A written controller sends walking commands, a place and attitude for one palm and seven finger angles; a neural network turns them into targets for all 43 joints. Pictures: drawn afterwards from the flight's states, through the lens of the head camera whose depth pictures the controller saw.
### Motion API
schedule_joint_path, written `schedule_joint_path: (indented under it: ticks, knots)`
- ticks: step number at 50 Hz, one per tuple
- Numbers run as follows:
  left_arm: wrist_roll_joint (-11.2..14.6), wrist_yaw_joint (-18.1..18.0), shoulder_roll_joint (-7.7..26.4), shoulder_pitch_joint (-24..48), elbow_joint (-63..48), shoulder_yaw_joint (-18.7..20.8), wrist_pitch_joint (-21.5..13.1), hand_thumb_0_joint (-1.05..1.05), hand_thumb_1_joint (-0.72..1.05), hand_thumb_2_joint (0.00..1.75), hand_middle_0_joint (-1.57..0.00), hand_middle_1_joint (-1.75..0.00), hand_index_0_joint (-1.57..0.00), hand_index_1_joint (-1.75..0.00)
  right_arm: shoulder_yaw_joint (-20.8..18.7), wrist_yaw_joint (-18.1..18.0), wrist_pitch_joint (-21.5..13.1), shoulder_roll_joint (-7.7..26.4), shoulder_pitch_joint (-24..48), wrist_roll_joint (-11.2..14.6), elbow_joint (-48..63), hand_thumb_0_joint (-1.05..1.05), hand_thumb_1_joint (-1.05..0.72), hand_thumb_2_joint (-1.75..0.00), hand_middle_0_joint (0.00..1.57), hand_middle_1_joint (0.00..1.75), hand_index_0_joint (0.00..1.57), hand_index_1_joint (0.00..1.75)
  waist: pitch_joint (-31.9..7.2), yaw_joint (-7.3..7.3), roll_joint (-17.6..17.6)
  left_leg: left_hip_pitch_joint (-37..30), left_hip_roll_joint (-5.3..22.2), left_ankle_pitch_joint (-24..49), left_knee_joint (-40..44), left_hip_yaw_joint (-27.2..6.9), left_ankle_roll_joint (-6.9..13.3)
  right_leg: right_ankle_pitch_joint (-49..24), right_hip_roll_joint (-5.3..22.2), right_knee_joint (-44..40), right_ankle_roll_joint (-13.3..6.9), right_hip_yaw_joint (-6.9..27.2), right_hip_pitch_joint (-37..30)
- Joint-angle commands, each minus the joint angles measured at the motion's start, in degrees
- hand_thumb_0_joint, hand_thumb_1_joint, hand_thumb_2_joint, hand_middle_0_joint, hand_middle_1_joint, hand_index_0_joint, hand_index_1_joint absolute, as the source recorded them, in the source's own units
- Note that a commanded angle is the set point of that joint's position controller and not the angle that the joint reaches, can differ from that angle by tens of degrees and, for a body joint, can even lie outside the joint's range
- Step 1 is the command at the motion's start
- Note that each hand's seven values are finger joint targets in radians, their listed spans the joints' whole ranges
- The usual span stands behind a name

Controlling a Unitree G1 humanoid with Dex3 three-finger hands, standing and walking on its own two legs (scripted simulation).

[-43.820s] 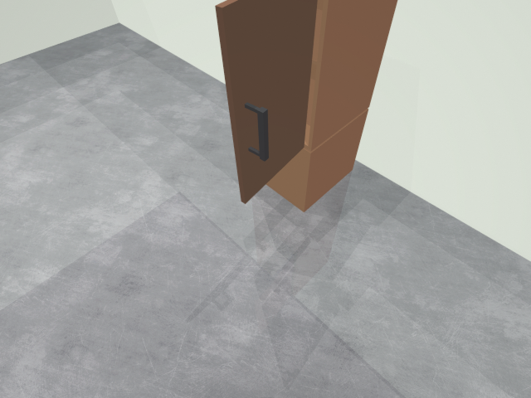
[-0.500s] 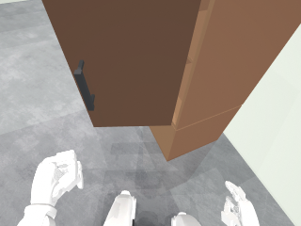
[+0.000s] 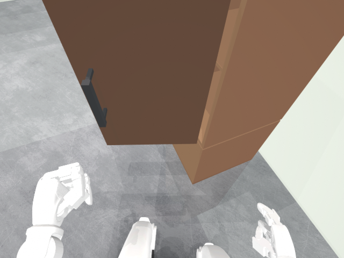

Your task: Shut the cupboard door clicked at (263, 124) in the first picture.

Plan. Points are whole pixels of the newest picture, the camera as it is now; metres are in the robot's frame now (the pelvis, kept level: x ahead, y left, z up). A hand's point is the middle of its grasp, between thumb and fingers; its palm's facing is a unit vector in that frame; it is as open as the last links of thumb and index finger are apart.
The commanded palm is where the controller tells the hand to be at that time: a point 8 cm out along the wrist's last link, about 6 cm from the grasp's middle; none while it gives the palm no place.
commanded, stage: bring the fist close to the handle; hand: left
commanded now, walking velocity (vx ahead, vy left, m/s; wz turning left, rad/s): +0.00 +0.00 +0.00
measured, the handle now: (96, 100) +0.48 +0.25 +0.05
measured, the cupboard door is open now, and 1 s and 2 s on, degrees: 69 69 59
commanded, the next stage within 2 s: push the door shut along its arc in 1.24 s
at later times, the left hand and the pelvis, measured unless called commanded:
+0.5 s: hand (100, 157) +0.31 +0.19 +0.05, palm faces +0.08 -1.00 -0.02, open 3.1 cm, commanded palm +0.30 +0.24 +0.06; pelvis +0.00 +0.01 +0.01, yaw -1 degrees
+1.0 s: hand (107, 130) +0.38 +0.19 +0.06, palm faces +0.12 -0.99 -0.01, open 3.1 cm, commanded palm +0.35 +0.24 +0.06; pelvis +0.00 +0.01 +0.01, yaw -2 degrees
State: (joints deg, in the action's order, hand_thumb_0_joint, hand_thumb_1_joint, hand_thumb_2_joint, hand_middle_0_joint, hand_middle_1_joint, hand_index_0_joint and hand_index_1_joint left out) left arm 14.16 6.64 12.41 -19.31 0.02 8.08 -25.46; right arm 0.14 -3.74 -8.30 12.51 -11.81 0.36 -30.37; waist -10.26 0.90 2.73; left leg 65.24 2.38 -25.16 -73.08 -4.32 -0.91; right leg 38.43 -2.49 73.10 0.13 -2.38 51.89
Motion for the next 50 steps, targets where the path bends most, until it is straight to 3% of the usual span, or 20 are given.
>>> schedule_joint_path:
  ticks: [1,5,8,9,14,16,18,22,27,29,32,38,41,45,49,50]
  knots:
    - [0.18,1.42,5.62,10.69,-7.92,1.29,-3.57,0.00,0.90,0.90,-1.30,-1.50,-1.30,-1.50,-2.88,-0.35,-2.40,7.79,0.92,0.20,6.81,0.00,-0.90,-0.90,0.20,0.30,0.20,0.30,-11.36,-2.38,0.56,-19.88,-0.88,3.08,8.99,0.65,2.50,-11.73,-0.29,-13.32,-1.38,0.54,4.86]
    - [0.04,2.45,6.06,13.55,-7.72,0.32,0.49,0.00,0.90,0.90,-1.30,-1.50,-1.30,-1.50,-2.84,-0.59,-2.20,8.32,0.53,0.78,7.30,0.00,-0.90,-0.90,0.20,0.30,0.20,0.30,-15.07,-1.67,2.59,-23.63,-0.86,4.16,10.87,0.55,2.52,-12.92,-0.16,-14.29,-1.45,0.46,3.00]
    - [-0.01,0.58,7.99,17.08,-7.32,3.31,1.70,0.00,0.90,0.90,-1.30,-1.50,-1.30,-1.50,-2.75,-0.72,-1.61,8.12,0.47,0.62,7.03,0.00,-0.90,-0.90,0.20,0.30,0.20,0.30,-16.06,-1.19,1.22,-24.74,-0.80,5.78,11.59,0.67,2.42,-14.38,-0.25,-14.48,-1.34,0.14,1.74]
    - [-0.25,-0.42,10.14,17.52,-6.68,5.72,1.74,0.00,0.90,0.90,-1.30,-1.50,-1.30,-1.50,-2.70,-0.77,-1.43,8.25,0.26,0.44,6.73,0.00,-0.90,-0.90,0.20,0.30,0.20,0.30,-15.91,-0.75,1.51,-24.18,-0.66,6.26,11.49,0.62,2.42,-14.70,-0.45,-14.25,-1.47,0.18,1.46]
    - [-1.07,-3.37,8.94,21.57,-0.77,6.59,-0.44,0.00,0.90,0.90,-1.30,-1.50,-1.30,-1.50,-2.68,0.03,-0.69,8.08,0.13,0.00,5.46,0.00,-0.90,-0.90,0.20,0.30,0.20,0.30,-13.99,-1.06,0.74,-23.48,-0.60,5.32,12.13,0.58,2.01,-13.68,-0.48,-14.14,-1.56,-0.24,2.32]
    - [-1.72,-2.99,5.91,23.93,0.50,2.78,-0.97,0.00,0.90,0.90,-1.30,-1.50,-1.30,-1.50,-2.72,0.48,-0.53,8.15,0.00,-0.08,5.23,0.00,-0.90,-0.90,0.20,0.30,0.20,0.30,-14.44,-2.03,1.57,-24.85,-0.56,5.29,12.37,0.55,1.92,-13.96,-0.21,-14.15,-1.50,-0.55,3.24]
    - [-1.91,-2.06,5.54,24.97,3.51,1.72,-0.58,0.00,0.90,0.90,-1.30,-1.50,-1.30,-1.50,-2.76,0.59,-0.26,8.62,-0.61,0.12,5.00,0.00,-0.90,-0.90,0.20,0.30,0.20,0.30,-13.23,-2.59,0.80,-24.63,-0.56,4.28,12.84,0.58,1.95,-13.44,-0.26,-14.98,-1.43,-0.44,3.41]
    - [-2.16,-1.01,5.87,31.26,5.22,0.84,-0.45,0.00,0.90,0.90,-1.30,-1.50,-1.30,-1.50,-2.98,0.36,0.07,9.13,-1.23,0.32,4.50,0.00,-0.90,-0.90,0.20,0.30,0.20,0.30,-14.03,-3.14,0.81,-26.03,-0.43,3.77,13.28,0.36,1.91,-13.21,-0.08,-15.44,-1.38,-0.29,3.81]
    - [-2.53,-3.48,10.30,42.22,9.18,6.34,-2.18,0.00,0.90,0.90,-1.30,-1.50,-1.30,-1.50,-2.96,-0.05,0.62,9.40,-1.47,-0.05,2.50,0.00,-0.90,-0.90,0.20,0.30,0.20,0.30,-15.77,-3.08,0.97,-26.14,-0.37,2.90,12.97,-0.09,1.66,-12.43,-0.16,-14.58,-1.53,-0.20,5.02]
    - [-3.40,-4.50,11.15,45.22,9.87,6.74,-3.18,0.00,0.90,0.90,-1.30,-1.50,-1.30,-1.50,-3.00,0.05,0.70,9.47,-1.98,-0.35,2.00,0.00,-0.90,-0.90,0.20,0.30,0.20,0.30,-17.68,-3.09,3.17,-27.57,-0.29,3.90,12.58,-0.28,1.58,-13.27,-0.20,-13.84,-1.65,-0.18,5.61]
    - [-3.93,-4.53,9.45,44.82,12.85,5.54,-3.42,0.00,0.90,0.90,-1.30,-1.50,-1.30,-1.50,-3.23,0.71,0.99,9.44,-2.36,-0.55,1.59,0.00,-0.90,-0.90,0.20,0.30,0.20,0.30,-20.49,-2.72,4.32,-30.49,-0.12,6.90,12.64,-0.11,1.25,-15.13,-0.21,-13.77,-1.71,-0.38,5.43]
    - [-3.55,-2.47,9.23,47.85,21.68,5.16,-0.29,0.00,0.90,0.90,-1.30,-1.50,-1.30,-1.50,-3.37,1.09,2.79,10.04,-4.34,0.02,1.10,0.00,-0.90,-0.90,0.20,0.30,0.20,0.30,-17.45,-3.87,0.66,-28.22,-0.10,7.61,13.07,0.64,1.57,-16.94,-0.34,-15.72,-1.33,-0.11,4.21]
    - [-3.21,-2.36,10.02,52.67,23.69,6.35,-0.98,0.00,0.90,0.90,-1.30,-1.50,-1.30,-1.50,-3.44,0.87,3.28,10.03,-4.79,0.12,0.75,0.00,-0.90,-0.90,0.20,0.30,0.20,0.30,-16.86,-4.37,-1.51,-26.84,-0.18,7.26,12.65,0.80,1.78,-16.93,-0.28,-15.88,-1.12,0.20,4.11]
    - [-3.42,-3.02,11.55,50.36,22.03,8.61,-4.18,0.00,0.90,0.90,-1.30,-1.50,-1.30,-1.50,-3.80,1.31,3.49,9.84,-4.99,-0.31,0.85,0.00,-0.90,-0.90,0.20,0.30,0.20,0.30,-21.11,-2.52,1.68,-29.97,-0.21,12.01,12.15,1.14,1.52,-20.62,-0.29,-14.48,-1.53,0.30,2.78]
    - [-4.22,-2.85,11.85,48.10,21.43,8.23,-5.66,0.00,0.90,0.90,-1.30,-1.50,-1.30,-1.50,-4.05,1.99,4.09,9.85,-5.55,-0.46,0.83,0.00,-0.90,-0.90,0.20,0.30,0.20,0.30,-21.01,-2.56,1.93,-30.10,-0.15,12.82,12.02,1.37,1.63,-21.44,-0.62,-14.11,-1.47,0.35,2.67]
    - [-4.28,-2.64,10.54,47.39,22.62,7.11,-5.27,0.00,0.90,0.90,-1.30,-1.50,-1.30,-1.50,-3.93,2.11,4.30,9.67,-5.16,-0.39,0.98,0.00,-0.90,-0.90,0.20,0.30,0.20,0.30,-19.78,-2.78,2.09,-29.43,-0.28,11.71,12.47,1.65,1.59,-20.88,-0.42,-14.64,-1.34,0.37,2.67]
